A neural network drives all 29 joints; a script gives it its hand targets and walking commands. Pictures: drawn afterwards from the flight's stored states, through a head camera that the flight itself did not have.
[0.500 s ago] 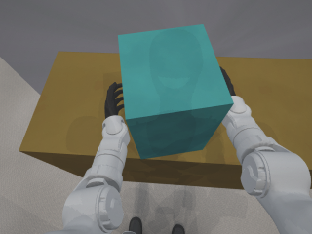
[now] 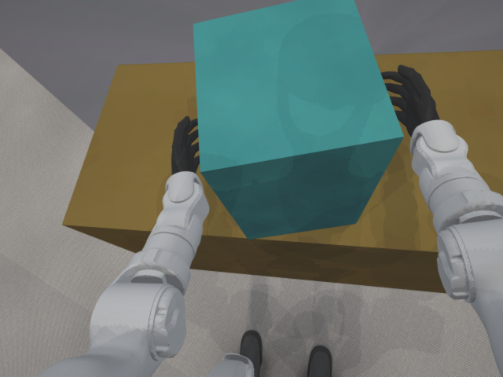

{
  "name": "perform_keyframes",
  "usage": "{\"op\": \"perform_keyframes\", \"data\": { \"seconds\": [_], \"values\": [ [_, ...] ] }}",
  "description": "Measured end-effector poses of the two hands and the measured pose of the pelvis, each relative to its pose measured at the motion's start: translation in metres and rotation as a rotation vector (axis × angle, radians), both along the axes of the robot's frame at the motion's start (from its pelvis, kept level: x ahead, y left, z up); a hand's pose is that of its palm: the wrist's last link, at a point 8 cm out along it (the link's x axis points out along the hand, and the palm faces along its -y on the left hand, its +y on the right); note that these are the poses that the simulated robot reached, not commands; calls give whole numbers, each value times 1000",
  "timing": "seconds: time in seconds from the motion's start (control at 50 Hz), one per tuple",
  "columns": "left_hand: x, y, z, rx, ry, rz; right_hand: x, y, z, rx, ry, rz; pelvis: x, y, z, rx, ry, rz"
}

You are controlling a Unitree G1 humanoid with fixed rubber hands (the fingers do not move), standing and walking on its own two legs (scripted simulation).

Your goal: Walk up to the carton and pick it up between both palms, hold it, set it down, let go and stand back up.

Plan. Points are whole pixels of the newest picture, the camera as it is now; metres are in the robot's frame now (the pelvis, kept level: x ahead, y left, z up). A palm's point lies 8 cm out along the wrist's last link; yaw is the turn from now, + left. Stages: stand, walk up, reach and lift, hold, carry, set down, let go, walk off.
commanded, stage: set down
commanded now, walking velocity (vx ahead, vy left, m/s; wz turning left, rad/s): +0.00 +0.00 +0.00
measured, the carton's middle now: (288, 140) +0.48 +0.05 +0.00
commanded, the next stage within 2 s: none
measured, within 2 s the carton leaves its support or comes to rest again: neither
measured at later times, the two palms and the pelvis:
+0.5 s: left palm (162, 130) +0.43 +0.22 +0.08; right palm (444, 68) +0.55 -0.14 +0.09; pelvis +0.00 +0.01 +0.01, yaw +0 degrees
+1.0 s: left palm (112, 73) +0.43 +0.22 +0.20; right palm out of the picture +0.54 -0.16 +0.22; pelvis +0.00 +0.00 +0.03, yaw +3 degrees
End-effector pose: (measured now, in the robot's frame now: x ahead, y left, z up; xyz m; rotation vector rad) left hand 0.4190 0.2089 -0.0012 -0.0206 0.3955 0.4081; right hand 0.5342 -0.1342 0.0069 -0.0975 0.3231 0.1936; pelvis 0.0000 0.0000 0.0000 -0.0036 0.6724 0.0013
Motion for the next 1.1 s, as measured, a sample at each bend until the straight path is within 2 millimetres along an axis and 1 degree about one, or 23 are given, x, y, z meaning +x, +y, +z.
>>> {"op": "perform_keyframes", "data": {
  "seconds": [0.1, 0.2, 0.38, 0.54, 0.62, 0.74, 0.84, 0.9, 0.96, 1.0, 1.04, 1.1],
  "values": [
    [4, 0, 10, 1, -11, -3, 4, -4, 7, 11, -9, 2, -1, 2, 0, 0, 6, -2],
    [9, -1, 26, 3, -18, -7, 9, -4, 21, 26, -17, 1, -2, 5, 2, -2, -4, -4],
    [16, 1, 61, 9, -28, -2, 15, -2, 56, 42, -29, -1, -2, 9, 8, -8, -56, 0],
    [14, 9, 94, 12, -33, 16, 16, -3, 91, 42, -37, 5, -1, 10, 15, -10, -117, 12],
    [12, 8, 119, 18, -82, 10, 14, -8, 116, 71, -77, -3, 1, 10, 16, -12, -116, 40],
    [13, 3, 152, 9, -81, 1, 11, -19, 155, 80, -70, -26, -1, 9, 20, -4, -176, 41],
    [15, 2, 178, 1, -70, 5, 8, -23, 187, 88, -67, -36, -3, 7, 22, 1, -223, 37],
    [15, 5, 190, 0, -67, 10, 6, -25, 202, 89, -66, -35, -4, 5, 24, 4, -251, 37],
    [13, 8, 197, 0, -68, 16, 4, -25, 209, 85, -62, -32, -4, 4, 26, 7, -280, 41],
    [11, 11, 197, 1, -70, 19, 1, -25, 208, 78, -56, -29, -4, 4, 27, 9, -300, 44],
    [8, 13, 193, 2, -72, 20, -2, -25, 203, 69, -48, -26, -4, 3, 28, 11, -318, 48],
    [1, 15, 180, 4, -72, 21, -9, -26, 187, 52, -37, -20, -2, 2, 30, 12, -339, 54]
  ]
}}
